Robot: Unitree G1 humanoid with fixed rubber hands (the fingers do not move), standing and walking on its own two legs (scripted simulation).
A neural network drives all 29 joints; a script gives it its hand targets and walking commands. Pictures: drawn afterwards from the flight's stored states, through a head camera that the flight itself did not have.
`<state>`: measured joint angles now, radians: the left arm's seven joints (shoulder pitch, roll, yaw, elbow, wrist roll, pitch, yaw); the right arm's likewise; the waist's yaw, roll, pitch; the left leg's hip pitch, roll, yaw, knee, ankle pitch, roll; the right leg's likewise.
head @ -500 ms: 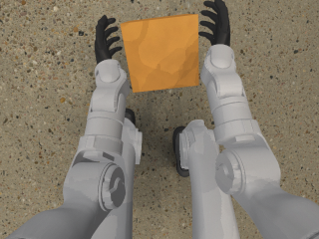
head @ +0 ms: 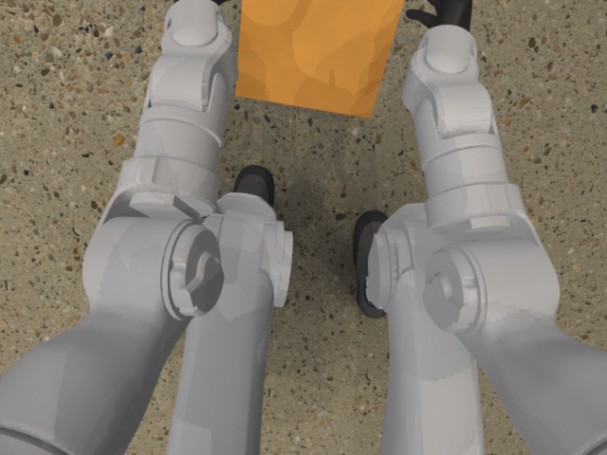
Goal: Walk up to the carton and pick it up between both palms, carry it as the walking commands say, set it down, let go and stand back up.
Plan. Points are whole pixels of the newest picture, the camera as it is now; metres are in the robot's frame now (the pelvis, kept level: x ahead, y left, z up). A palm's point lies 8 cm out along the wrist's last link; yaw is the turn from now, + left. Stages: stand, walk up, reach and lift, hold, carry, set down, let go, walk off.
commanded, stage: set down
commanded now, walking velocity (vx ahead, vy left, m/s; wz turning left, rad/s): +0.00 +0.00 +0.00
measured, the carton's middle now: (312, 27) +0.53 +0.04 -0.28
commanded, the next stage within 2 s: none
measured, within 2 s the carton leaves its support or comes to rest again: neither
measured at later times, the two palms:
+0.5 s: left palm (223, 3) +0.53 +0.14 -0.21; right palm (454, 27) +0.53 -0.11 -0.22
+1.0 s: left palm out of the picture +0.54 +0.14 -0.23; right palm (458, 21) +0.54 -0.12 -0.23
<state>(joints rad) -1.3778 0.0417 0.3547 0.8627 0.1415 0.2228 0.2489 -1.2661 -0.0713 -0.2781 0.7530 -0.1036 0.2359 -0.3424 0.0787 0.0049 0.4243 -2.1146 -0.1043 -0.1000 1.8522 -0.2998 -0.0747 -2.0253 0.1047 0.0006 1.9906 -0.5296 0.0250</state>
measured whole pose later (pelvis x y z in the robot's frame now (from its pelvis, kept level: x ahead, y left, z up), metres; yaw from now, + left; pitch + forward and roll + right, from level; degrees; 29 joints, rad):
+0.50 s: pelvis +0.03 +0.00 -0.02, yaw -2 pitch +42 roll -1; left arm -1.36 0.14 0.32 1.10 0.14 0.15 0.15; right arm -1.27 -0.09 -0.28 0.92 -0.10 0.14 -0.20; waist 0.07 0.03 0.23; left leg -2.31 -0.07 -0.10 1.92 -0.36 -0.09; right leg -2.23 0.15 0.00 2.04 -0.56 0.02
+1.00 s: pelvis +0.04 +0.00 -0.02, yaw -3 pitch +45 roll -1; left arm -1.37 0.14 0.36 1.14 0.14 0.09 0.13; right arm -1.27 -0.10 -0.28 0.93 -0.10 0.10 -0.19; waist 0.07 0.03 0.22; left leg -2.32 -0.06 -0.10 1.94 -0.39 -0.09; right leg -2.24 0.15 0.00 2.05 -0.59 0.02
